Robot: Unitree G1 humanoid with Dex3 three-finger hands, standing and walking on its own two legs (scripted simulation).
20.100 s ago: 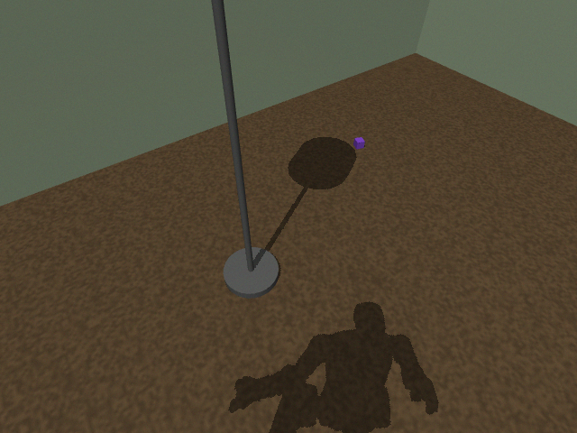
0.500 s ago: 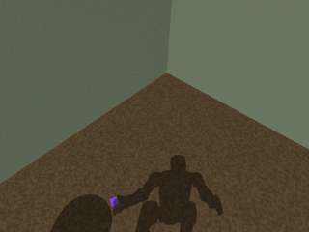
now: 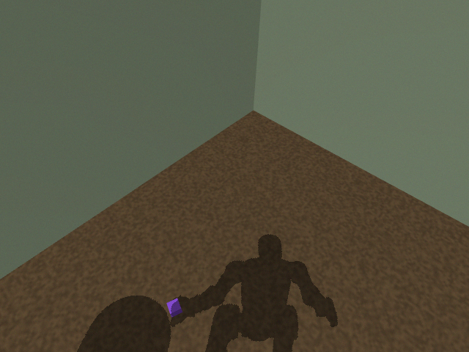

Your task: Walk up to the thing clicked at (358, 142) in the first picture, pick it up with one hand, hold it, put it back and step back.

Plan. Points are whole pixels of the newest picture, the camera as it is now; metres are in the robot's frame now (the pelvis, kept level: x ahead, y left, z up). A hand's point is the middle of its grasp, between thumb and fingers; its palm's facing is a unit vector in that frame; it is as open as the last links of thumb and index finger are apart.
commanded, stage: stand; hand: left
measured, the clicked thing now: (174, 307) +0.43 +0.25 -0.76
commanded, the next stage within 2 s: rise first in 1.30 s
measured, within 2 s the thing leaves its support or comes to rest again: neither
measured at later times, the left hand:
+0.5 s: hand out of the picture +0.07 +0.26 -0.16, palm faces -0.03 -0.94 -0.34, open 7.4 cm
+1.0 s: hand out of the picture +0.07 +0.26 -0.16, palm faces -0.03 -0.94 -0.34, open 7.4 cm
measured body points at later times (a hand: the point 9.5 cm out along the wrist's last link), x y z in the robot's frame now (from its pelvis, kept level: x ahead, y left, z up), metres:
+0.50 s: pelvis +0.00 +0.00 +0.00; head +0.01 +0.00 +0.45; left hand +0.07 +0.31 -0.13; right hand +0.08 -0.30 -0.13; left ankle +0.00 +0.14 -0.75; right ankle -0.02 -0.13 -0.75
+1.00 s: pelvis +0.00 +0.00 +0.00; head +0.01 +0.00 +0.45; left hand +0.07 +0.30 -0.13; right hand +0.08 -0.30 -0.13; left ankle +0.00 +0.14 -0.75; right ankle -0.02 -0.13 -0.75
